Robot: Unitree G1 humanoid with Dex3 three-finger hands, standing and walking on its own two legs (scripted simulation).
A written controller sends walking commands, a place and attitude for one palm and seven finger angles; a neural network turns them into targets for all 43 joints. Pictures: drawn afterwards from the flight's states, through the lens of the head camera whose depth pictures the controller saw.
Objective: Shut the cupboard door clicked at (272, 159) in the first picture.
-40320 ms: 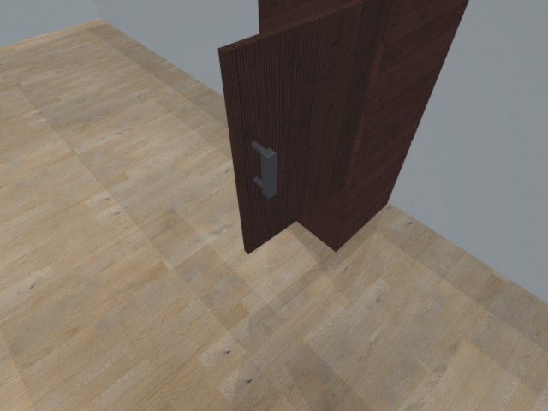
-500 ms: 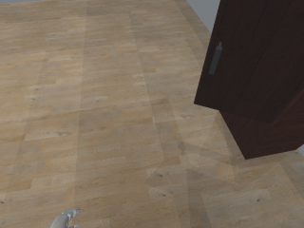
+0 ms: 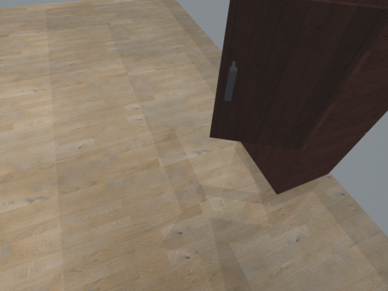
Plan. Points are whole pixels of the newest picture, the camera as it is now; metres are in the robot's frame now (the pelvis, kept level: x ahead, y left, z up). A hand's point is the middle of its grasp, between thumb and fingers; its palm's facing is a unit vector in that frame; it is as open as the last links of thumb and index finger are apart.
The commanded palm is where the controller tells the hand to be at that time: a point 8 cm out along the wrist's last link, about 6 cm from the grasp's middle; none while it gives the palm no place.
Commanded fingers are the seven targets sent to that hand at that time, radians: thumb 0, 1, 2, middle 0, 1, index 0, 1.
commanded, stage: take the last steps up to it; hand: left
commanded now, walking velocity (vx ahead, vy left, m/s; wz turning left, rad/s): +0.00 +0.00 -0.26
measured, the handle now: (230, 81) +0.75 -0.08 -0.01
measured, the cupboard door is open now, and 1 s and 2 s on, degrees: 59 59 59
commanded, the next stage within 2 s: come to a stop and stand still in 0.94 s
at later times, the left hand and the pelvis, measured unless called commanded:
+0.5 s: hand out of the picture +0.11 +0.17 -0.19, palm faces -0.12 -0.98 -0.14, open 7.4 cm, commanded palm none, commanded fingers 0.00 0.90 0.90 -0.20 -0.30 -0.20 -0.30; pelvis +0.06 -0.02 -0.01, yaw -8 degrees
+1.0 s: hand (193, 219) +0.32 +0.01 -0.17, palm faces -0.21 -0.96 -0.19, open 7.3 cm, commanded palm none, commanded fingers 0.00 0.90 0.90 -0.20 -0.30 -0.20 -0.30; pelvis +0.21 -0.14 +0.00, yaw -11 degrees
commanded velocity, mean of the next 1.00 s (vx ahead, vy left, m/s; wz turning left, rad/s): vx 0.24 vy -0.12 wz -0.13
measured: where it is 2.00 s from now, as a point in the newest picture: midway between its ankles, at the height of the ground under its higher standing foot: outside the picture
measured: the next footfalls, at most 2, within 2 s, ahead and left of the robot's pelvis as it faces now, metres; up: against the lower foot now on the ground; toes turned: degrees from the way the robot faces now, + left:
right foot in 0.10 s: +0.03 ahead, -0.13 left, +0.00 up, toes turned -4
left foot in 0.42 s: +0.11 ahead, +0.10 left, +0.00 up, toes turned +0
